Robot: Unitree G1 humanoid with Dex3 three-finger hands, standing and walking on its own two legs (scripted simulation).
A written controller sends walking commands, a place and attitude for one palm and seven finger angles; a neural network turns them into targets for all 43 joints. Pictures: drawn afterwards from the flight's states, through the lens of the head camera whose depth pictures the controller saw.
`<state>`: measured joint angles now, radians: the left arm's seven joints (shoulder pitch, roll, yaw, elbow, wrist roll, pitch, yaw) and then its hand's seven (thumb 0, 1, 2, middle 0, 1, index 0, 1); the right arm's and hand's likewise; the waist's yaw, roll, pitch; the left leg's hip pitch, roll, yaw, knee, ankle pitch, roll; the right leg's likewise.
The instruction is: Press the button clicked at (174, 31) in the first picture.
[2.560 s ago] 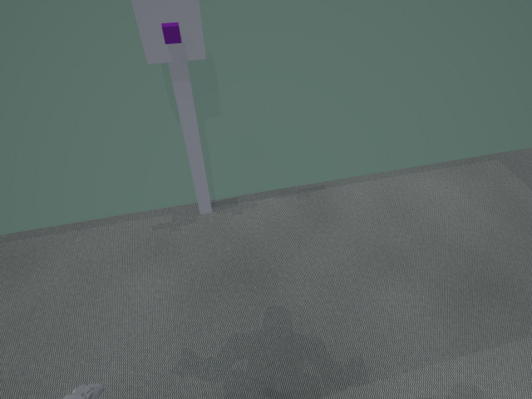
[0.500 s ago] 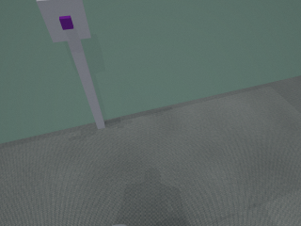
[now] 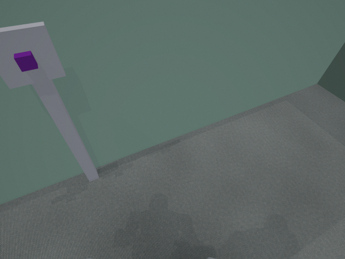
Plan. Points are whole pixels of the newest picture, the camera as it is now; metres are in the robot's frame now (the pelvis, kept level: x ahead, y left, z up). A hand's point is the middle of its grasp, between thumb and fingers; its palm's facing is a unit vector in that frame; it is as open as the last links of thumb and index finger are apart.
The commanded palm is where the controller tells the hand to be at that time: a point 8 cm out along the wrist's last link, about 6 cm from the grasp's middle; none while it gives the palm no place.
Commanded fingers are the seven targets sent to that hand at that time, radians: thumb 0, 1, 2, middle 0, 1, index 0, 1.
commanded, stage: turn to face it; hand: left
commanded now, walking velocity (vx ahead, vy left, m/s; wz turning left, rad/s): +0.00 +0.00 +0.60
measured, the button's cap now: (26, 60) +0.64 +0.50 +0.11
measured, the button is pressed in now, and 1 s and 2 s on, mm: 0 0 0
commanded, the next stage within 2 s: take the last steps up to it in 0.76 s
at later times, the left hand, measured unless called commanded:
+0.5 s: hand out of the picture +0.07 +0.26 -0.19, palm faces +0.31 -0.92 -0.25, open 7.3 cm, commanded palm none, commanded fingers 0.00 0.90 0.90 -0.20 -0.30 -0.20 -0.30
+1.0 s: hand out of the picture +0.08 +0.19 -0.15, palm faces +0.48 -0.84 -0.25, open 7.3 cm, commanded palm none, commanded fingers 0.00 0.90 0.90 -0.20 -0.30 -0.20 -0.30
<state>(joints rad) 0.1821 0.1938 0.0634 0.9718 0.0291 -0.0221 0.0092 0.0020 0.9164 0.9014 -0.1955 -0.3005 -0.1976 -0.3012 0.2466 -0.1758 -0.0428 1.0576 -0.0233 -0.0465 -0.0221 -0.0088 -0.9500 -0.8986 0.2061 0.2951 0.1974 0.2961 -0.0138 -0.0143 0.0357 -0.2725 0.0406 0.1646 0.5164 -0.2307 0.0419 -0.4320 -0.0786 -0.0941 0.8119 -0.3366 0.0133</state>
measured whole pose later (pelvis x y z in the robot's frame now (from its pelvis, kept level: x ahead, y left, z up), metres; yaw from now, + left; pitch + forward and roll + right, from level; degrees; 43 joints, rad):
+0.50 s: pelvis +0.08 +0.04 -0.01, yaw +16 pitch +1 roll -1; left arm 0.21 0.26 0.09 0.96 0.02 0.06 0.03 0.00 0.92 0.90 -0.20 -0.30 -0.20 -0.30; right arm 0.18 -0.21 -0.05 0.93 -0.02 0.00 0.00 0.01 -0.91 -0.90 0.20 0.29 0.19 0.30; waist 0.00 -0.05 0.08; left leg -0.36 0.04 0.11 0.67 -0.33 0.05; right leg -0.42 -0.12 -0.10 1.06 -0.54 0.07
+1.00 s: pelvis +0.12 +0.00 +0.01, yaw +27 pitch -1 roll +1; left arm 0.27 0.14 0.02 0.96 0.03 -0.02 0.02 0.00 0.91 0.90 -0.20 -0.30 -0.21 -0.30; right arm 0.17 -0.22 -0.06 1.00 -0.02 0.05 0.01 0.01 -0.91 -0.90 0.20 0.29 0.19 0.30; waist 0.01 0.05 0.05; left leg -0.42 0.02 0.00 1.05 -0.38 -0.03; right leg -0.20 -0.05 -0.15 0.49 -0.27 -0.03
